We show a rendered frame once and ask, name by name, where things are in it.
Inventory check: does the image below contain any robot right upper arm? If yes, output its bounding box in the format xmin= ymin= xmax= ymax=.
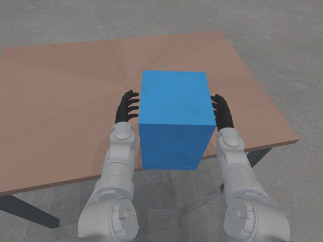
xmin=223 ymin=196 xmax=297 ymax=242

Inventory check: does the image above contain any right robot hand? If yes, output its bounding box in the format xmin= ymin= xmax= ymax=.
xmin=210 ymin=94 xmax=234 ymax=132

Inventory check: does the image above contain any carton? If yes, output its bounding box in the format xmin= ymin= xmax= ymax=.
xmin=138 ymin=70 xmax=217 ymax=170

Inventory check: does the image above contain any left robot hand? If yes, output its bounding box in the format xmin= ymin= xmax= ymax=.
xmin=115 ymin=90 xmax=140 ymax=124

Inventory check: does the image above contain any right robot forearm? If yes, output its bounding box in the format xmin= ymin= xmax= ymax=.
xmin=216 ymin=128 xmax=278 ymax=208

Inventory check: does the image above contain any left robot forearm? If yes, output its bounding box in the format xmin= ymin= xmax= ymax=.
xmin=78 ymin=122 xmax=136 ymax=236

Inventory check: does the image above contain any robot left upper arm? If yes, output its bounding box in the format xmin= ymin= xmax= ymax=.
xmin=56 ymin=196 xmax=139 ymax=242

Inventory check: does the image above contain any table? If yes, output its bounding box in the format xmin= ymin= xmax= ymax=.
xmin=0 ymin=31 xmax=300 ymax=229

